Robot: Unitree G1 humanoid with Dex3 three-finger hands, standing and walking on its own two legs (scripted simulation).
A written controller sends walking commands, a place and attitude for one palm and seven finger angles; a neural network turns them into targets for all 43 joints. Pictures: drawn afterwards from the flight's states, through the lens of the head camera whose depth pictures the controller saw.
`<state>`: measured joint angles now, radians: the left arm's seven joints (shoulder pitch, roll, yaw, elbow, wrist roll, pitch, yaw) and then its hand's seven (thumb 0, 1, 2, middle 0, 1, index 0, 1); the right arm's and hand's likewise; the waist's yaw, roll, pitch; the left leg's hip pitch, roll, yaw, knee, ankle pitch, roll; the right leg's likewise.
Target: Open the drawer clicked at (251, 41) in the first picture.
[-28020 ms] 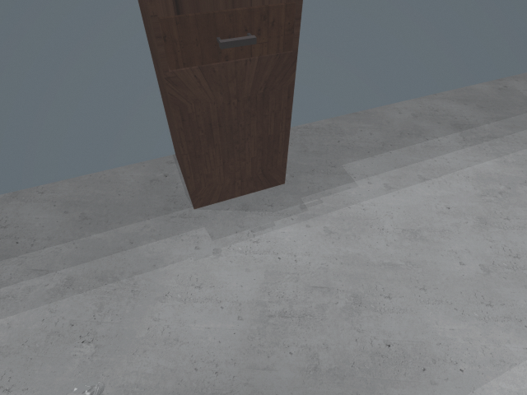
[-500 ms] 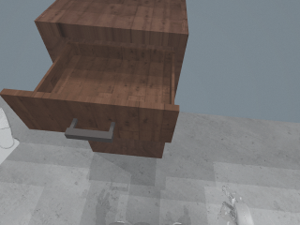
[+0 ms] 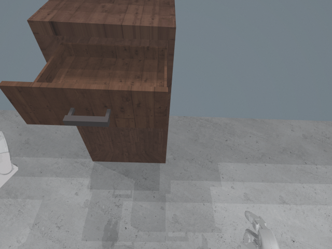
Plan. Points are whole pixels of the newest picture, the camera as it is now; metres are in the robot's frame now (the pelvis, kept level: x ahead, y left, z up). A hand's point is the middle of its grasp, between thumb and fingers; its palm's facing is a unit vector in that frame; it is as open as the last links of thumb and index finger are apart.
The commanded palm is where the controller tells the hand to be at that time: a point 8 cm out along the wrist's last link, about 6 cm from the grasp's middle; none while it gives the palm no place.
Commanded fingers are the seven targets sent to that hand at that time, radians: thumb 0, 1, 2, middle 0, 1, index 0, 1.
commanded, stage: stop stepping back and stand still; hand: left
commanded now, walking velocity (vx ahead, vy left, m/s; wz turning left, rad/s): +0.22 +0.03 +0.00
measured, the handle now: (88, 116) +0.46 +0.24 +0.03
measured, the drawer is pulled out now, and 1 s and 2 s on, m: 0.28 0.28 0.28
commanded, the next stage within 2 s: let the arm hang, fingers relaxed in 0.52 s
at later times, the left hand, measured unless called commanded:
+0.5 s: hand out of the picture +0.14 +0.23 +0.22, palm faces +0.47 -0.78 -0.41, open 7.4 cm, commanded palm +0.08 +0.28 +0.23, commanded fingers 0.00 0.90 0.90 -0.20 -0.30 -0.20 -0.30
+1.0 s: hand out of the picture -0.06 +0.17 -0.18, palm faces +0.12 -0.97 -0.19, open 6.9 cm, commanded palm none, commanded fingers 0.00 0.90 0.90 -0.20 -0.30 -0.20 -0.30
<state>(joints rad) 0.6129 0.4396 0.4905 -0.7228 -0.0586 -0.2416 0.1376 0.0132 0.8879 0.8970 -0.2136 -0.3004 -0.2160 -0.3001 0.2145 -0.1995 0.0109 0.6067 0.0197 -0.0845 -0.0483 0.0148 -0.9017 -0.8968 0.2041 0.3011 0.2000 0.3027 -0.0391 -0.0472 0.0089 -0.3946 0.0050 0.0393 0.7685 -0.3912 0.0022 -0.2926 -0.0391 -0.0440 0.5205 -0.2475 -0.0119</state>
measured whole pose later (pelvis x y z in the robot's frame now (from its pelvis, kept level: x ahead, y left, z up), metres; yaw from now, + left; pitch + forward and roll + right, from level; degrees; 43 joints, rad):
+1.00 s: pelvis -0.04 -0.01 +0.00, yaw +4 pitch -1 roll +0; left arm 0.31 0.19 0.04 0.98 0.01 0.06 0.02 -0.02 1.02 0.90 -0.21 -0.30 -0.21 -0.30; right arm 0.30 -0.15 0.00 1.00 -0.03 0.04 -0.02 0.01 -0.91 -0.90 0.20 0.30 0.20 0.30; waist 0.01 -0.02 0.09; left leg -0.27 0.03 -0.01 0.54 -0.25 -0.02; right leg -0.29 0.00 -0.10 0.50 -0.19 -0.04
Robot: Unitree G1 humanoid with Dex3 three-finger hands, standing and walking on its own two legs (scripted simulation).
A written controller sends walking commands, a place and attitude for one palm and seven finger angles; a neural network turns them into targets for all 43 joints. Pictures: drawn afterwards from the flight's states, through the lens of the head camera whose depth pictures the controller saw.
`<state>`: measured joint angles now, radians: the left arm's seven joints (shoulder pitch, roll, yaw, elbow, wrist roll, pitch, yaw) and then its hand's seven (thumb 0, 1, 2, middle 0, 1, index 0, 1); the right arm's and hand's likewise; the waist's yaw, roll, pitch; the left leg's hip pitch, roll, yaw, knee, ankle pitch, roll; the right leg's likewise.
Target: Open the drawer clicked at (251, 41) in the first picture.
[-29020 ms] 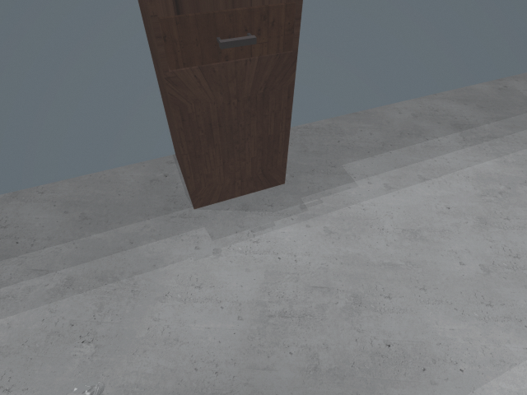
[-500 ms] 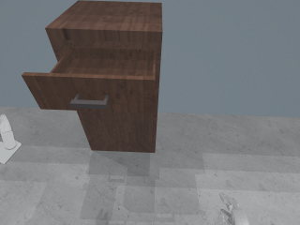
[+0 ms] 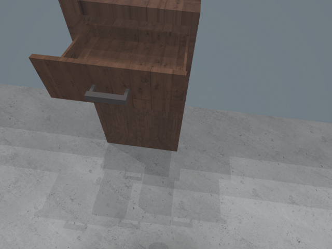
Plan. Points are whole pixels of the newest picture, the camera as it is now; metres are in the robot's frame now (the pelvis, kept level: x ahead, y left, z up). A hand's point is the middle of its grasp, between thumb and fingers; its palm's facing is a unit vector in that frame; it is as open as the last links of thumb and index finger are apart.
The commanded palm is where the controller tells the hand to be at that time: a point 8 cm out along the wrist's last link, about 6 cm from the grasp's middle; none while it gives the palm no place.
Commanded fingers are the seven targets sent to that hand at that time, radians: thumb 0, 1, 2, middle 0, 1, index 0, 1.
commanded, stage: let the arm hang, fingers relaxed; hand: left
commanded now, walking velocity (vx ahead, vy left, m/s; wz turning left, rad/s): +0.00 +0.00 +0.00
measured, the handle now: (108, 93) +0.52 +0.22 +0.04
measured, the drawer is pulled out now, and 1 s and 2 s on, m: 0.28 0.28 0.28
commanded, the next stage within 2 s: look to check the result in 0.72 s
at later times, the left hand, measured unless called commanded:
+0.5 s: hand out of the picture +0.02 +0.17 -0.17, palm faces +0.02 -0.98 -0.20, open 7.3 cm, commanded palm none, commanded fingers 0.00 0.90 0.90 -0.20 -0.30 -0.20 -0.30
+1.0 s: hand out of the picture +0.02 +0.17 -0.16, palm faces +0.01 -0.98 -0.22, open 7.4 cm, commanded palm none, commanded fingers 0.00 0.90 0.90 -0.20 -0.30 -0.20 -0.30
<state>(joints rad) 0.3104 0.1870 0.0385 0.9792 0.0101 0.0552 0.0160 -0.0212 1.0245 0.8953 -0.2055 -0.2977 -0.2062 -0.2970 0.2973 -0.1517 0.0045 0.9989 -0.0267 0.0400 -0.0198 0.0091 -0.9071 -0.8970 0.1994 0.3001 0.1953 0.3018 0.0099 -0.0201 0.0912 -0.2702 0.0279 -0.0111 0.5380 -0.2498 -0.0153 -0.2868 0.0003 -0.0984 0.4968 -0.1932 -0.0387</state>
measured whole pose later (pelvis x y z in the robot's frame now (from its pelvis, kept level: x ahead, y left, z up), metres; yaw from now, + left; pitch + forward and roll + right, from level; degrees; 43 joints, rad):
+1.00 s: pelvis +0.01 -0.01 +0.01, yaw -2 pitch -2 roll +0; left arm 0.24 0.15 0.03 1.14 0.01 0.01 0.03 0.01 0.91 0.90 -0.20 -0.30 -0.20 -0.30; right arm 0.30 -0.14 -0.02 1.12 -0.02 0.02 -0.04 0.00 -0.91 -0.90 0.20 0.30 0.19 0.30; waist 0.00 0.03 0.09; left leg -0.17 0.04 0.02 0.42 -0.21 -0.02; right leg -0.21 0.02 -0.07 0.40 -0.16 -0.04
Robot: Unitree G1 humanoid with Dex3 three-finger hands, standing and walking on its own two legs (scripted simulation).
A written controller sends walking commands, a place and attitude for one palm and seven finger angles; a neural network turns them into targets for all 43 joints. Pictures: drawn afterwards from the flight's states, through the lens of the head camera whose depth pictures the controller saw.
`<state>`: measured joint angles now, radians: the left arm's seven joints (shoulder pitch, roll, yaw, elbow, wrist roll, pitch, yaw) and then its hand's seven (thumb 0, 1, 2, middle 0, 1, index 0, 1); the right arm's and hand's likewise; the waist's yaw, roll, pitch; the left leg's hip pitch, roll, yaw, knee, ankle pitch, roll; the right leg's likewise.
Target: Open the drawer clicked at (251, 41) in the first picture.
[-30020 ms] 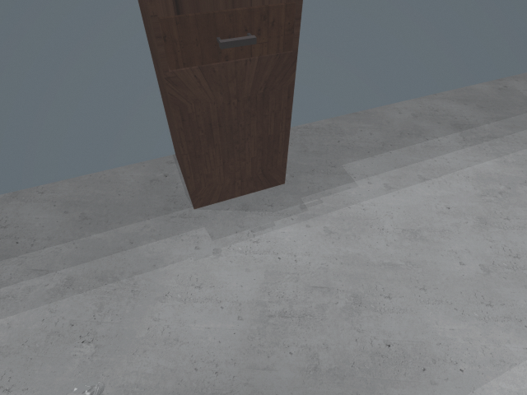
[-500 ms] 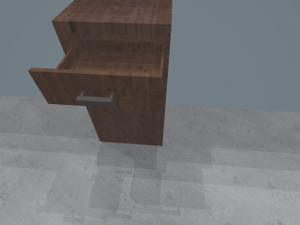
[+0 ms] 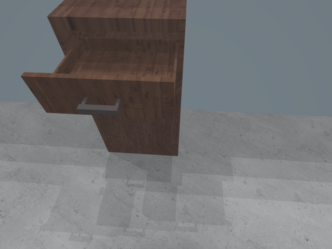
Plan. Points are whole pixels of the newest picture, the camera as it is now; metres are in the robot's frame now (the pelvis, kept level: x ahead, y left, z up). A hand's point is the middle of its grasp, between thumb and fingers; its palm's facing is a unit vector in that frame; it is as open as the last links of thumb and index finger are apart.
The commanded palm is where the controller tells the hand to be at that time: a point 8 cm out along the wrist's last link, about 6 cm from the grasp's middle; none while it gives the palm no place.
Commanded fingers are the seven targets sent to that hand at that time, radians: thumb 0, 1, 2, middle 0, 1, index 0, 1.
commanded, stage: look to check the result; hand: left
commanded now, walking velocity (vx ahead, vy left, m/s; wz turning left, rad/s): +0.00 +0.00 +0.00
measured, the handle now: (100, 105) +0.50 +0.24 +0.03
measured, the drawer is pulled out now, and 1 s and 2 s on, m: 0.28 0.28 0.28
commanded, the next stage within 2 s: stand and wait in 0.30 s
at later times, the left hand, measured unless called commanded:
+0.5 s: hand out of the picture +0.06 +0.20 -0.16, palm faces +0.03 -0.96 -0.26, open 7.4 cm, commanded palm none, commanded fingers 0.00 0.90 0.90 -0.20 -0.30 -0.20 -0.30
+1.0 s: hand out of the picture +0.09 +0.22 -0.16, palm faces +0.00 -0.95 -0.31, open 7.4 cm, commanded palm none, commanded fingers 0.00 0.90 0.90 -0.20 -0.30 -0.20 -0.30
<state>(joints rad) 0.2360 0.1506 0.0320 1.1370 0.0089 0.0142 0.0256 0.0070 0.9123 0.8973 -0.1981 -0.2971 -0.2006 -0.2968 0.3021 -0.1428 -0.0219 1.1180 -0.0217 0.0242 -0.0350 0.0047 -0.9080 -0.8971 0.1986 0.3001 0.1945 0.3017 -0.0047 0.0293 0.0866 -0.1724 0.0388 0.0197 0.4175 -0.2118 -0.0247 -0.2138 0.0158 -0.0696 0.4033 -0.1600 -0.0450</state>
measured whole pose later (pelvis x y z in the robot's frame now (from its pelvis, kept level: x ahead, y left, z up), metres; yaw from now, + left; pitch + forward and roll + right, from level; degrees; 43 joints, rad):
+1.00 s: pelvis +0.03 +0.00 +0.01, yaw +0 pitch -2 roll +0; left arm 0.12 0.26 0.03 1.13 0.01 -0.01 0.01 0.01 0.91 0.90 -0.20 -0.30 -0.20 -0.30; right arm 0.16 -0.27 -0.02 1.12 -0.02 0.02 -0.02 0.01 -0.91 -0.90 0.20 0.30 0.20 0.30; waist 0.00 0.03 0.08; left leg -0.10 0.05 0.03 0.33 -0.20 -0.03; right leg -0.15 0.03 -0.06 0.33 -0.16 -0.05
